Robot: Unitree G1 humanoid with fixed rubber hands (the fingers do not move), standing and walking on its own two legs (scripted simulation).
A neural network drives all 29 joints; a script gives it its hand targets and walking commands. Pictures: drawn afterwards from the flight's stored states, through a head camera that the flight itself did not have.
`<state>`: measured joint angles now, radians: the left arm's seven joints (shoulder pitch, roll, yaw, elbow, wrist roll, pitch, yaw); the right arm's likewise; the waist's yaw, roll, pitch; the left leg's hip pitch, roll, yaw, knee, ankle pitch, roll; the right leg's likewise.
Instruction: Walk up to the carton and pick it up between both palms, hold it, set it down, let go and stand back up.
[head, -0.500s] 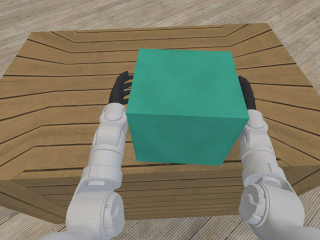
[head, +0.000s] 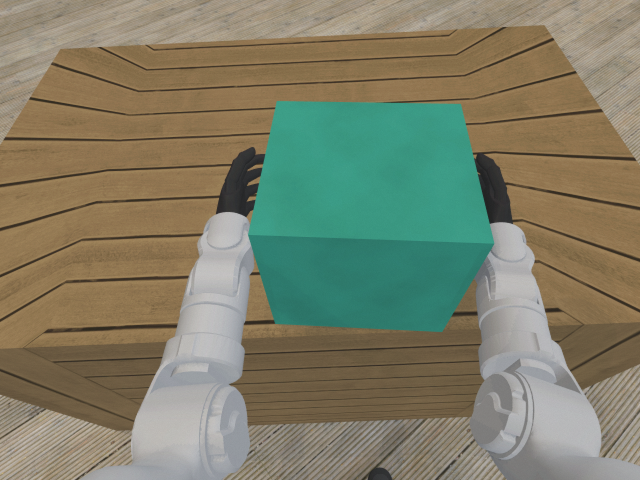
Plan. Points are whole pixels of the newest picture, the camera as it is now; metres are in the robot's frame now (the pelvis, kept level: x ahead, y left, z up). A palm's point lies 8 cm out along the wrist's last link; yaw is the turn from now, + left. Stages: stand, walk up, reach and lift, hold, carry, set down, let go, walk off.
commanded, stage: set down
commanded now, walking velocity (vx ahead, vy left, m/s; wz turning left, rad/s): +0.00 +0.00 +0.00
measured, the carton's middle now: (362, 220) +0.41 -0.09 +0.05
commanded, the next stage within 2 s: let go in 1.76 s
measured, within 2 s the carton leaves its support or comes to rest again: rests again in 0.48 s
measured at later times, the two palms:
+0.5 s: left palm (231, 201) +0.45 +0.08 +0.09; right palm (485, 200) +0.40 -0.25 +0.08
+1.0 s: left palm (214, 194) +0.44 +0.09 +0.11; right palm (535, 208) +0.37 -0.30 +0.09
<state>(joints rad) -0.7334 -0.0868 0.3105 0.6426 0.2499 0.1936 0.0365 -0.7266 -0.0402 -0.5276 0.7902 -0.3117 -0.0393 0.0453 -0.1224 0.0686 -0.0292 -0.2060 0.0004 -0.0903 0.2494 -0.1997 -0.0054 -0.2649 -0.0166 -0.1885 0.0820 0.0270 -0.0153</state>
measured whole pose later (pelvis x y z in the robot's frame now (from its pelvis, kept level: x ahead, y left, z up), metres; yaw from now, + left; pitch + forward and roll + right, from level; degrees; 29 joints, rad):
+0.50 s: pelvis -0.01 +0.00 +0.00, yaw -4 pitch +15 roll +0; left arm -0.85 0.04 0.20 0.90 0.06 0.03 0.11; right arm -0.86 -0.13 -0.38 0.99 -0.14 -0.03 -0.03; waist -0.05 0.04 -0.13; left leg -0.34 0.00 -0.02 0.28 -0.20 -0.01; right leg -0.45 -0.01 -0.12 0.17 0.02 -0.02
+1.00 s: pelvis -0.03 +0.00 -0.01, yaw -6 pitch +19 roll +0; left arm -0.98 0.21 -0.06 1.12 -0.27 0.02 0.13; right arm -0.97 -0.35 -0.10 1.22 0.19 -0.02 -0.03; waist -0.03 0.06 -0.25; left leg -0.52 0.00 0.02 0.41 -0.23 0.00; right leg -0.62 -0.02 -0.08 0.24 0.04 -0.02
